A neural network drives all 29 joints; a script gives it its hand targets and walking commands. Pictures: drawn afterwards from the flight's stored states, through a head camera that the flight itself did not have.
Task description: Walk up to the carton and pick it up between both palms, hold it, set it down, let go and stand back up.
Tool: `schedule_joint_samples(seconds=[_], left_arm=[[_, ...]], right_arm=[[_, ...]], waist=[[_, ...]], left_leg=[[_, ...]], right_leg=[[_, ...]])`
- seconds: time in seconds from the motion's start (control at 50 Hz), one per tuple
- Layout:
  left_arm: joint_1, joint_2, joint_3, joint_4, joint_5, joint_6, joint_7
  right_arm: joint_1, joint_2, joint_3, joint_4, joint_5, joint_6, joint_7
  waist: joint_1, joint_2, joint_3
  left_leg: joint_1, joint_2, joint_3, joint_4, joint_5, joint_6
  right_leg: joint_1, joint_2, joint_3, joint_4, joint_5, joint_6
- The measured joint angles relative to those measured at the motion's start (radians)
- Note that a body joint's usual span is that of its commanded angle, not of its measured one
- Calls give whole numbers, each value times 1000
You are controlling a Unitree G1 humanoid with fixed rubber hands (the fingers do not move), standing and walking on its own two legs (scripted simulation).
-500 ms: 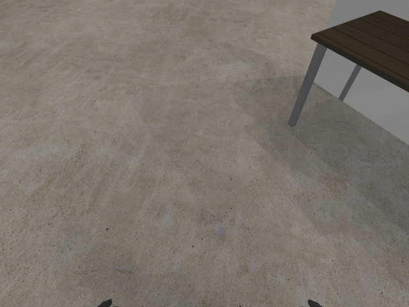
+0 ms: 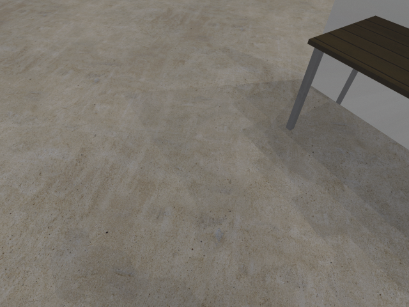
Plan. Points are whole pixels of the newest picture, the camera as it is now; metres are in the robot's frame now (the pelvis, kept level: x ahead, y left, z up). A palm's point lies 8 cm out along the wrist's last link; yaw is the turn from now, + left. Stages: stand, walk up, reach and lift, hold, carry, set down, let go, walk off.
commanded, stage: stand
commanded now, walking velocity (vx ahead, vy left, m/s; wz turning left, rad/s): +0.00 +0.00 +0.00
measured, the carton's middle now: out of the picture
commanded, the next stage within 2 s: walk up in 0.50 s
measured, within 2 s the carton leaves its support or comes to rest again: neither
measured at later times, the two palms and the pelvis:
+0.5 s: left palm out of the picture -0.03 +0.21 -0.14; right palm out of the picture -0.02 -0.21 -0.15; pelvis -0.01 +0.00 +0.00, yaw +0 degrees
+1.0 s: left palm out of the picture +0.10 +0.21 -0.11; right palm out of the picture +0.00 -0.34 -0.14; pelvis +0.01 -0.06 -0.01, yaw -14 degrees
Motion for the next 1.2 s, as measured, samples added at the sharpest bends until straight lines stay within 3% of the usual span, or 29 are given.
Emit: schedule_joint_samples(seconds=[0.32,0.7,0.76,0.84,0.94,1.02,1.06,1.08,1.14,1.2], left_arm=[[6,-28,-9,102,-3,-1,5],[12,-46,-17,146,-2,-1,9],[45,-30,18,87,24,20,-12],[49,34,66,10,67,50,-42],[40,102,91,-71,50,52,-81],[43,123,92,-112,36,31,-104],[52,138,94,-132,30,6,-102],[45,135,90,-137,26,-7,-96],[44,99,60,-138,8,-12,-76],[75,82,33,-146,18,-6,-59]], right_arm=[[-1,29,10,103,1,0,-4],[6,47,19,153,1,0,-8],[9,40,-28,96,-40,-11,-21],[-5,1,-62,44,-67,-40,-49],[-24,-62,-89,2,-73,-48,-40],[-40,-109,-102,-38,-79,-44,-21],[-36,-128,-99,-60,-75,-34,-12],[-41,-140,-98,-71,-69,-24,-3],[-60,-158,-85,-120,-37,3,26],[-81,-140,-58,-179,-17,-23,49]], waist=[[1,2,13],[0,2,12],[14,-6,10],[3,-12,26],[6,2,33],[0,32,31],[5,47,20],[14,67,30],[41,95,42],[54,75,49]], left_leg=[[22,-3,-1,-30,22,1],[14,-4,-2,-37,34,1],[9,13,48,-17,9,19],[51,59,122,-38,1,17],[112,119,191,-28,-42,17],[133,190,232,69,-136,26],[102,237,219,195,-229,62],[58,248,173,322,-285,74],[-111,150,56,655,-327,65],[-231,95,81,679,-237,40]], right_leg=[[20,-3,2,-26,20,3],[12,-3,6,-34,33,5],[-98,4,13,179,-136,-8],[-275,-57,-19,512,-118,18],[-308,-155,1,453,-61,26],[-221,-168,-42,291,-70,-5],[-166,-130,-65,234,-46,-17],[-178,-103,-68,276,-40,-6],[-161,-51,-57,287,-82,-12],[-89,-21,-29,155,-35,-43]])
